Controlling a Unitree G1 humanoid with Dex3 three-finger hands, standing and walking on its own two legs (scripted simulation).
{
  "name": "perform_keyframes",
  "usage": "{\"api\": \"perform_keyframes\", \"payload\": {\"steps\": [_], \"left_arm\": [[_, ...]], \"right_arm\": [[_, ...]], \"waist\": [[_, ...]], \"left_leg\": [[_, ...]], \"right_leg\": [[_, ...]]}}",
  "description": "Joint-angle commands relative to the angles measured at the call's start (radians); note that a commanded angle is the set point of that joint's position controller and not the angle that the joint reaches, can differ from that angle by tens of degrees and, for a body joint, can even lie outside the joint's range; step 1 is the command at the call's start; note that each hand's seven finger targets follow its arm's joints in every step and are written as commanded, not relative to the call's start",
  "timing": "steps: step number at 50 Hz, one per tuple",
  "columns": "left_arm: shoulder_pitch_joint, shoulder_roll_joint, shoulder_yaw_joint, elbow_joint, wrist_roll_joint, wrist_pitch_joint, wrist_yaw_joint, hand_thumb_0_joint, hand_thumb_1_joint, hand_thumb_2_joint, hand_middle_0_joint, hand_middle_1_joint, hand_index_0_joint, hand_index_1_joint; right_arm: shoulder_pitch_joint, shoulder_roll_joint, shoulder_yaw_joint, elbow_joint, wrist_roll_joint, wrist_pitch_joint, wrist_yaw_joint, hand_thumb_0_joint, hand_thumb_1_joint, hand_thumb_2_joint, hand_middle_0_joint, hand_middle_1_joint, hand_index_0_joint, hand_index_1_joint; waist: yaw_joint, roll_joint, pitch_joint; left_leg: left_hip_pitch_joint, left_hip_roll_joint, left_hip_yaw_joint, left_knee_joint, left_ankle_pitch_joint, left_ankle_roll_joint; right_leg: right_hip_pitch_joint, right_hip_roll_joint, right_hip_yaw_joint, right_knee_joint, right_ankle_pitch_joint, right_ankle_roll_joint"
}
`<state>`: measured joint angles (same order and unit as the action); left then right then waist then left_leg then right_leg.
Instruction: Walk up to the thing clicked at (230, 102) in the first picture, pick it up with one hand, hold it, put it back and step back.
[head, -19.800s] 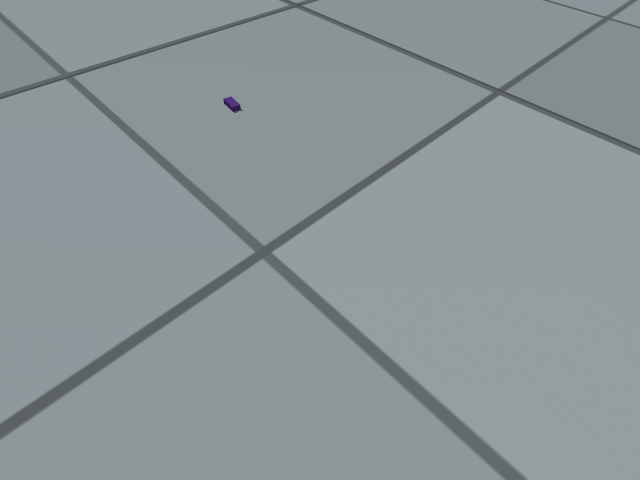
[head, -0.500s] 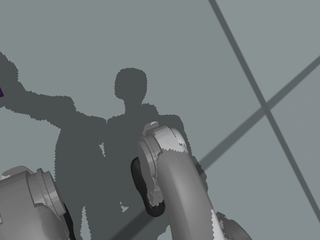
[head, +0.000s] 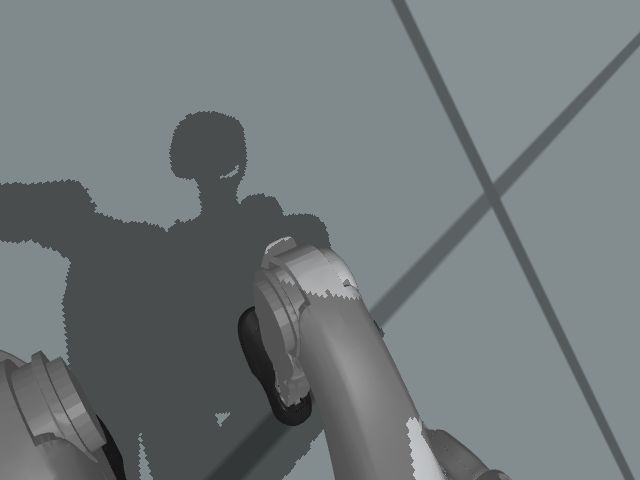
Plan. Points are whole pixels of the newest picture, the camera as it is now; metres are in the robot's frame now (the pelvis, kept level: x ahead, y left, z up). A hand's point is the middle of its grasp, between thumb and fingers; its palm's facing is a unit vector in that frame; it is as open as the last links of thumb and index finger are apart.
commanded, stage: rest palm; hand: left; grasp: from above
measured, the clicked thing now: out of the picture +0.49 +0.30 -0.29
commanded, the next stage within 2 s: close in 0.64 s
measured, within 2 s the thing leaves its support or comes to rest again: neither
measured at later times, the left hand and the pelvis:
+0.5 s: hand out of the picture +0.48 +0.29 -0.26, palm faces -0.42 -0.17 -0.89, open 13.0 cm; pelvis -0.01 +0.01 +0.00, yaw -2 degrees
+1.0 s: hand out of the picture +0.48 +0.29 -0.26, palm faces -0.43 -0.17 -0.89, open 12.3 cm; pelvis -0.01 +0.00 +0.01, yaw -2 degrees
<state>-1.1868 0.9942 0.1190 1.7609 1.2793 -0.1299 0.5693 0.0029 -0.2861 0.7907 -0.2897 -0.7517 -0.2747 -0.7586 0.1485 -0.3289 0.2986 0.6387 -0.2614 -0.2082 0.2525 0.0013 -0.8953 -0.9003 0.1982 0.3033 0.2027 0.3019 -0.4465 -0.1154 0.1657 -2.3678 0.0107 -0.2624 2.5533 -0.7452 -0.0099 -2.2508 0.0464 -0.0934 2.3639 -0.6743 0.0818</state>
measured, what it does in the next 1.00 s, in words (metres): stands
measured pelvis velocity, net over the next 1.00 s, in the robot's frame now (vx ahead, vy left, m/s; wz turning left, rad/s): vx -0.01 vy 0.00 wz -0.03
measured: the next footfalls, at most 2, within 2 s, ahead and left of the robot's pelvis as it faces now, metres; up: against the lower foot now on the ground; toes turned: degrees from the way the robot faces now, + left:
none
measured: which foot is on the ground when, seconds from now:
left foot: down 0.00-1.00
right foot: down 0.00-1.00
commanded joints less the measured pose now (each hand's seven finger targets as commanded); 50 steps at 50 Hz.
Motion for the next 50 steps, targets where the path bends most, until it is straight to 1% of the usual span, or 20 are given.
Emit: {"api": "perform_keyframes", "payload": {"steps": [1, 5, 7, 9, 11, 12, 15, 17, 19, 22, 26, 28, 30, 33, 36, 37, 40, 41, 48, 50], "left_arm": [[-0.264, 0.158, -0.031, -0.081, -0.008, -0.015, 0.041, 0.000, -0.303, 0.783, -0.263, -0.786, -0.261, -0.787], [-0.289, 0.178, -0.029, -0.120, -0.005, -0.032, 0.044, 0.000, -0.300, 0.778, -0.251, -0.800, -0.254, -0.795], [-0.267, 0.162, -0.055, -0.092, -0.001, -0.033, 0.053, 0.000, -0.313, 0.793, -0.255, -0.794, -0.252, -0.796], [-0.295, 0.179, -0.041, -0.100, -0.004, -0.037, 0.070, 0.000, -0.313, 0.793, -0.249, -0.805, -0.249, -0.804], [-0.270, 0.147, -0.066, -0.060, 0.000, -0.032, 0.070, 0.000, -0.313, 0.791, -0.246, -0.805, -0.246, -0.804], [-0.265, 0.163, -0.069, -0.057, -0.001, -0.030, 0.076, 0.000, -0.320, 0.800, -0.249, -0.810, -0.246, -0.812], [-0.291, 0.194, -0.045, -0.058, 0.003, -0.026, 0.097, 0.000, -0.324, 0.796, -0.238, -0.823, -0.238, -0.822], [-0.276, 0.162, -0.068, -0.052, 0.005, -0.019, 0.095, 0.000, -0.319, 0.798, -0.246, -0.805, -0.242, -0.806], [-0.299, 0.200, -0.049, -0.072, 0.000, -0.019, 0.106, 0.000, -0.305, 0.790, -0.251, -0.816, -0.251, -0.814], [-0.270, 0.199, -0.052, -0.038, 0.005, -0.006, 0.110, 0.000, -0.320, 0.794, -0.255, -0.805, -0.249, -0.809], [-0.265, 0.179, -0.073, -0.047, -0.017, 0.002, 0.104, 0.000, -0.329, 0.800, -0.240, -0.818, -0.236, -0.820], [-0.287, 0.207, -0.053, -0.080, -0.020, 0.000, 0.107, 0.000, -0.327, 0.801, -0.249, -0.808, -0.242, -0.814], [-0.255, 0.175, -0.072, -0.050, -0.021, 0.006, 0.101, 0.000, -0.324, 0.796, -0.251, -0.811, -0.246, -0.815], [-0.281, 0.212, -0.058, -0.086, -0.032, 0.002, 0.103, 0.000, -0.335, 0.803, -0.235, -0.831, -0.231, -0.834], [-0.252, 0.192, -0.066, -0.055, -0.036, 0.008, 0.101, 0.000, -0.319, 0.790, -0.239, -0.829, -0.239, -0.828], [-0.275, 0.220, -0.047, -0.077, -0.042, 0.005, 0.104, 0.000, -0.330, 0.811, -0.234, -0.833, -0.230, -0.835], [-0.279, 0.238, -0.042, -0.088, -0.038, 0.004, 0.097, 0.000, -0.220, 0.723, -0.290, -0.821, -0.305, -0.805], [-0.252, 0.205, -0.057, -0.061, -0.038, 0.006, 0.088, 0.000, -0.185, 0.694, -0.308, -0.812, -0.328, -0.790], [-0.253, 0.226, -0.053, -0.069, -0.043, -0.004, 0.084, 0.000, -0.151, 0.666, -0.330, -0.801, -0.354, -0.777], [-0.247, 0.185, -0.076, -0.071, -0.049, -0.005, 0.076, 0.000, -0.125, 0.650, -0.341, -0.790, -0.367, -0.762]], "right_arm": [[0.212, -0.328, -0.081, 0.026, -0.002, 0.005, -0.004, 0.000, -0.896, -0.901, 0.200, 0.300, 0.200, 0.300], [0.214, -0.345, -0.080, 0.024, -0.002, -0.003, 0.000, 0.000, -0.894, -0.900, 0.200, 0.300, 0.200, 0.300], [0.197, -0.342, -0.072, 0.015, -0.002, -0.004, 0.001, 0.000, -0.897, -0.902, 0.199, 0.300, 0.200, 0.300], [0.203, -0.346, -0.072, 0.021, -0.002, -0.004, 0.000, 0.000, -0.897, -0.902, 0.200, 0.300, 0.200, 0.300], [0.197, -0.346, -0.065, 0.015, -0.009, -0.011, 0.006, 0.000, -0.897, -0.902, 0.199, 0.300, 0.200, 0.300], [0.192, -0.350, -0.060, 0.010, -0.008, -0.009, 0.003, 0.000, -0.898, -0.903, 0.199, 0.300, 0.200, 0.300], [0.185, -0.356, -0.057, 0.017, -0.006, -0.015, 0.002, 0.000, -0.899, -0.903, 0.199, 0.300, 0.200, 0.300], [0.170, -0.361, -0.054, -0.002, -0.008, -0.021, 0.007, 0.000, -0.896, -0.902, 0.199, 0.300, 0.199, 0.300], [0.177, -0.371, -0.054, -0.004, -0.009, -0.022, 0.006, 0.000, -0.897, -0.903, 0.199, 0.300, 0.199, 0.300], [0.174, -0.367, -0.050, -0.002, -0.009, -0.021, 0.006, 0.000, -0.901, -0.905, 0.199, 0.300, 0.199, 0.300], [0.168, -0.369, -0.041, -0.006, -0.011, -0.033, 0.016, 0.000, -0.901, -0.905, 0.199, 0.300, 0.200, 0.300], [0.179, -0.373, -0.041, 0.000, -0.008, -0.032, 0.018, 0.000, -0.902, -0.905, 0.199, 0.300, 0.199, 0.300], [0.170, -0.366, -0.037, -0.006, -0.012, -0.035, 0.023, 0.000, -0.902, -0.905, 0.199, 0.300, 0.199, 0.300], [0.175, -0.376, -0.035, 0.002, -0.007, -0.038, 0.024, 0.000, -0.902, -0.906, 0.199, 0.300, 0.199, 0.300], [0.184, -0.367, -0.030, -0.001, -0.006, -0.038, 0.025, 0.000, -0.901, -0.904, 0.199, 0.300, 0.199, 0.300], [0.189, -0.376, -0.033, 0.010, -0.003, -0.039, 0.022, 0.000, -0.900, -0.905, 0.199, 0.300, 0.199, 0.300], [0.182, -0.381, -0.035, 0.002, 0.004, -0.038, 0.018, 0.000, -0.894, -0.901, 0.200, 0.300, 0.200, 0.300], [0.172, -0.368, -0.027, -0.002, -0.001, -0.040, 0.023, 0.000, -0.894, -0.901, 0.200, 0.300, 0.200, 0.300], [0.200, -0.377, -0.037, -0.002, 0.004, -0.029, 0.013, 0.000, -0.895, -0.901, 0.199, 0.300, 0.200, 0.300], [0.196, -0.364, -0.032, 0.006, 0.004, -0.031, 0.014, 0.000, -0.892, -0.900, 0.200, 0.300, 0.200, 0.300]], "waist": [[-0.066, 0.536, -0.631], [-0.067, 0.576, -0.633], [-0.072, 0.546, -0.628], [-0.066, 0.570, -0.641], [-0.082, 0.546, -0.590], [-0.083, 0.530, -0.589], [-0.074, 0.578, -0.579], [-0.087, 0.550, -0.556], [-0.089, 0.557, -0.576], [-0.089, 0.571, -0.573], [-0.097, 0.570, -0.565], [-0.094, 0.599, -0.591], [-0.099, 0.585, -0.574], [-0.099, 0.589, -0.591], [-0.103, 0.562, -0.570], [-0.094, 0.584, -0.586], [-0.088, 0.586, -0.575], [-0.099, 0.573, -0.555], [-0.099, 0.559, -0.583], [-0.101, 0.555, -0.571]], "left_leg": [[0.506, 0.028, 0.118, -0.254, 0.284, 0.016], [0.568, 0.034, 0.097, -0.274, 0.299, 0.003], [0.536, 0.033, 0.102, -0.263, 0.289, 0.009], [0.552, 0.035, 0.095, -0.277, 0.300, 0.004], [0.520, 0.035, 0.098, -0.267, 0.278, 0.008], [0.513, 0.035, 0.101, -0.265, 0.271, 0.010], [0.535, 0.040, 0.083, -0.289, 0.263, -0.001], [0.525, 0.041, 0.078, -0.284, 0.253, 0.001], [0.520, 0.041, 0.079, -0.292, 0.241, 0.002], [0.541, 0.045, 0.077, -0.295, 0.255, -0.003], [0.545, 0.045, 0.075, -0.282, 0.276, -0.003], [0.568, 0.051, 0.068, -0.291, 0.301, -0.007], [0.559, 0.049, 0.075, -0.282, 0.295, -0.004], [0.552, 0.051, 0.072, -0.279, 0.304, -0.003], [0.533, 0.046, 0.085, -0.272, 0.298, 0.002], [0.543, 0.049, 0.074, -0.286, 0.309, -0.002], [0.542, 0.052, 0.067, -0.294, 0.285, -0.004], [0.540, 0.051, 0.068, -0.284, 0.281, -0.002], [0.527, 0.047, 0.081, -0.294, 0.271, 0.003], [0.534, 0.050, 0.076, -0.287, 0.286, 0.001]], "right_leg": [[0.376, 0.029, -0.178, -0.177, 0.314, -0.092], [0.346, 0.024, -0.192, -0.167, 0.310, -0.093], [0.379, 0.033, -0.187, -0.176, 0.317, -0.091], [0.376, 0.032, -0.190, -0.174, 0.323, -0.094], [0.362, 0.034, -0.194, -0.178, 0.310, -0.089], [0.380, 0.039, -0.189, -0.192, 0.313, -0.087], [0.345, 0.030, -0.195, -0.172, 0.296, -0.093], [0.337, 0.031, -0.200, -0.171, 0.293, -0.089], [0.356, 0.034, -0.195, -0.190, 0.286, -0.089], [0.370, 0.035, -0.193, -0.185, 0.305, -0.090], [0.376, 0.033, -0.199, -0.182, 0.323, -0.086], [0.387, 0.032, -0.197, -0.184, 0.342, -0.088], [0.388, 0.036, -0.200, -0.187, 0.340, -0.087], [0.402, 0.035, -0.198, -0.195, 0.348, -0.085], [0.412, 0.039, -0.195, -0.200, 0.348, -0.084], [0.403, 0.037, -0.198, -0.198, 0.346, -0.088], [0.391, 0.033, -0.200, -0.195, 0.325, -0.090], [0.377, 0.028, -0.200, -0.190, 0.325, -0.087], [0.426, 0.042, -0.195, -0.220, 0.326, -0.088], [0.405, 0.039, -0.199, -0.210, 0.331, -0.087]]}}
